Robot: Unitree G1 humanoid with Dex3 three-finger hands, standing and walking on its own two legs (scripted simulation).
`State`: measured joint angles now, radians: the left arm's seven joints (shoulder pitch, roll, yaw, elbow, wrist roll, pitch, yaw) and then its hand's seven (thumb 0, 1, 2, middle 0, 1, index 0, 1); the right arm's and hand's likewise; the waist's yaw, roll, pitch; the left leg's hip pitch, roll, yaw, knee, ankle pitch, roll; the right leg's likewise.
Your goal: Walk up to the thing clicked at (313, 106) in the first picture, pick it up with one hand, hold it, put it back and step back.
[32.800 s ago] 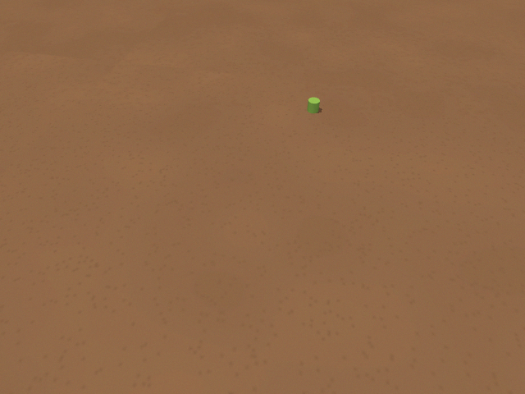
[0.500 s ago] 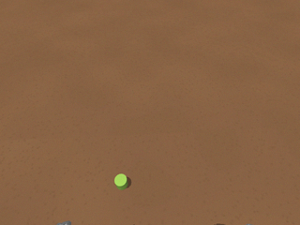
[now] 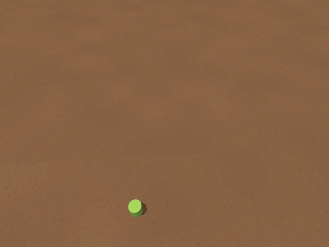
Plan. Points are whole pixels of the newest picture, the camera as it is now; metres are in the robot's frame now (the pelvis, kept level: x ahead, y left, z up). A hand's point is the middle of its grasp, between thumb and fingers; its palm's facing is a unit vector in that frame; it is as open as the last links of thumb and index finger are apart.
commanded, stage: stand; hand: left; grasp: from above
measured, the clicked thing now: (135, 208) +0.46 +0.22 -0.74
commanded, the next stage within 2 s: step back in 1.66 s
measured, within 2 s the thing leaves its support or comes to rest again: neither
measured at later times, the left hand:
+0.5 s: hand out of the picture +0.07 +0.23 -0.16, palm faces +0.02 -0.94 -0.33, open 7.4 cm
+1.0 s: hand out of the picture +0.09 +0.23 -0.15, palm faces +0.01 -0.94 -0.33, open 7.4 cm
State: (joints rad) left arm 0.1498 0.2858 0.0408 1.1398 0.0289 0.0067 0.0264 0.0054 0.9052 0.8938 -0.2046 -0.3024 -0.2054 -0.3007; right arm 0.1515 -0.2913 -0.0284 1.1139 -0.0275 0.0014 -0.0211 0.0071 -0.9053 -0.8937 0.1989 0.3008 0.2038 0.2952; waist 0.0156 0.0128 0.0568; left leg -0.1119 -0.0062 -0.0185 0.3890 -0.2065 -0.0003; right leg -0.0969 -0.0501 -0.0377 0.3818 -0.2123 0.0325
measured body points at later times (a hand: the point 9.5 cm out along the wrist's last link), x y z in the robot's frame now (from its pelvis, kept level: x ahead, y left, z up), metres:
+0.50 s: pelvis +0.00 -0.01 +0.00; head +0.00 -0.01 +0.45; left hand +0.06 +0.28 -0.13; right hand +0.06 -0.30 -0.14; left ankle +0.01 +0.12 -0.74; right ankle +0.00 -0.14 -0.74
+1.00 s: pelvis +0.01 -0.01 +0.00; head +0.02 -0.02 +0.45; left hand +0.09 +0.28 -0.13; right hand +0.08 -0.31 -0.14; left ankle +0.01 +0.12 -0.74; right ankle +0.00 -0.14 -0.74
